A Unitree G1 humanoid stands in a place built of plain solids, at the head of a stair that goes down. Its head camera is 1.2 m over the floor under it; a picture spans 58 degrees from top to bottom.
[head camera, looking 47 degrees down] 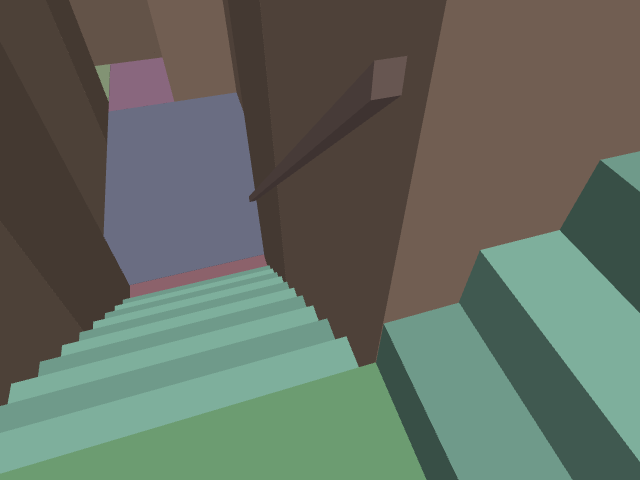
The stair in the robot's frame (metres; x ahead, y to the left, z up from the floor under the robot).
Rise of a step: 0.21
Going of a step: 0.23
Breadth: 1.40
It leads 17 degrees to the left of straight ahead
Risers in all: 11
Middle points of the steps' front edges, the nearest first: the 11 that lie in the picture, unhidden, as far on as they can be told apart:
0.41 0.50 0.00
0.63 0.57 -0.21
0.84 0.64 -0.43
1.05 0.70 -0.64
1.27 0.77 -0.85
1.49 0.84 -1.07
1.70 0.91 -1.28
1.92 0.97 -1.50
2.13 1.04 -1.71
2.35 1.11 -1.92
2.56 1.17 -2.14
